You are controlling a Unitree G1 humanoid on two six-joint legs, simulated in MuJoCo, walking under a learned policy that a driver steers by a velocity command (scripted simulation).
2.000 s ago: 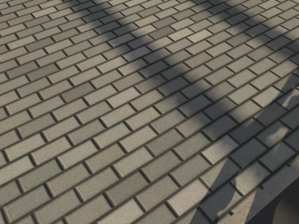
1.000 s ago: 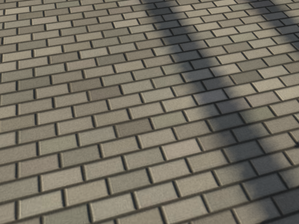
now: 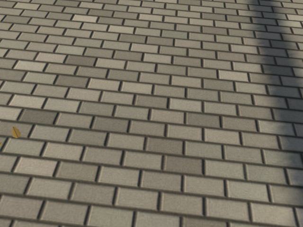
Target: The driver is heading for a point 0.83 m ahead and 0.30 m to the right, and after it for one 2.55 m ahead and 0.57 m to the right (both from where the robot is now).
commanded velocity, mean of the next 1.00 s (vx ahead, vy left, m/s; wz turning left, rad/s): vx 0.50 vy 0.00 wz -0.10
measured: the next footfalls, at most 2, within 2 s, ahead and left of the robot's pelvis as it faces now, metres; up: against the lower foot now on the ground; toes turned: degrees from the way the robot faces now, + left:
right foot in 0.30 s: +0.34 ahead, -0.16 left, +0.00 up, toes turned -2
left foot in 0.84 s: +0.62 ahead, +0.08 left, +0.00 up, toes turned -4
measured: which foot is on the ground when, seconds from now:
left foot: down 0.00-0.30, up 0.32-0.82, down 0.84-1.00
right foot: up 0.00-0.28, down 0.30-0.86, up 0.88-1.00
